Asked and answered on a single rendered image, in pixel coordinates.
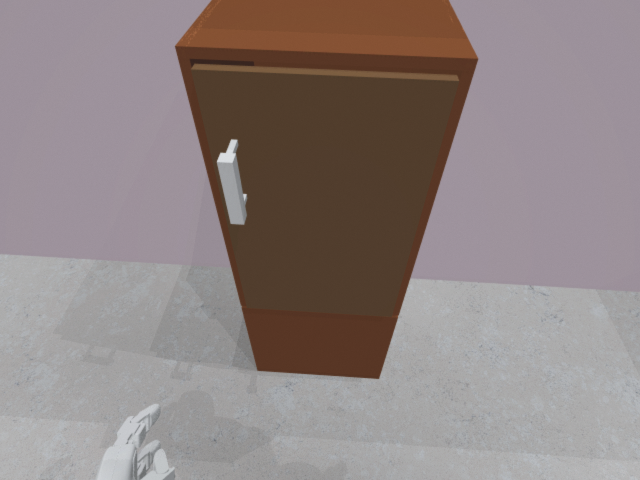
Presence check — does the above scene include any left robot hand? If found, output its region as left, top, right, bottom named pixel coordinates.
left=95, top=404, right=175, bottom=480

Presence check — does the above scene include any cupboard door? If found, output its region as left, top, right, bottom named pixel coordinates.
left=191, top=64, right=459, bottom=317

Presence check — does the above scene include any handle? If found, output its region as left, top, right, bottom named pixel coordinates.
left=217, top=139, right=247, bottom=225

